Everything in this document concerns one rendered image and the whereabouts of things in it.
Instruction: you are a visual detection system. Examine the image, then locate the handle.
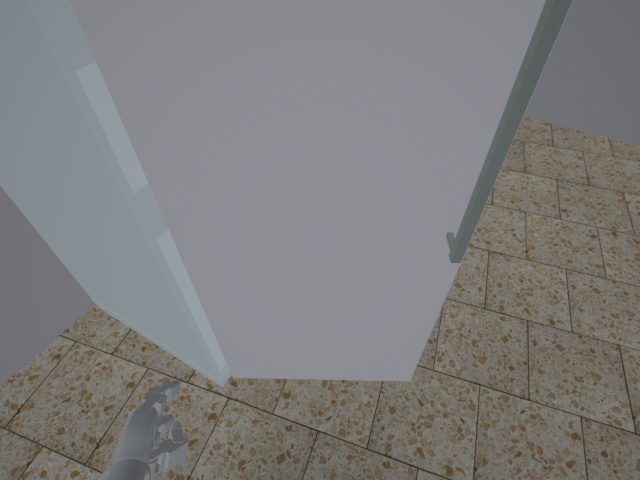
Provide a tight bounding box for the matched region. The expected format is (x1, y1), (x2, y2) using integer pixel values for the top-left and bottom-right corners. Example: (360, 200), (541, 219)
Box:
(446, 0), (573, 263)

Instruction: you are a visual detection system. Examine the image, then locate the left robot forearm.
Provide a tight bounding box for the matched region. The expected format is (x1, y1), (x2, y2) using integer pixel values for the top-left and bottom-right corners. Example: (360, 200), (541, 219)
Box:
(99, 459), (151, 480)

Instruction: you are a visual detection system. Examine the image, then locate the fridge door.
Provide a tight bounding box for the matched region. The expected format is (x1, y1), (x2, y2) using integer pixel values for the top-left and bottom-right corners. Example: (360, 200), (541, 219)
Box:
(70, 0), (573, 381)

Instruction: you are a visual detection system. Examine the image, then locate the robot left hand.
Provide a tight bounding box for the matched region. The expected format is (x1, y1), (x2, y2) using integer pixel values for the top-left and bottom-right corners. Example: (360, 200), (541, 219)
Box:
(112, 380), (189, 478)

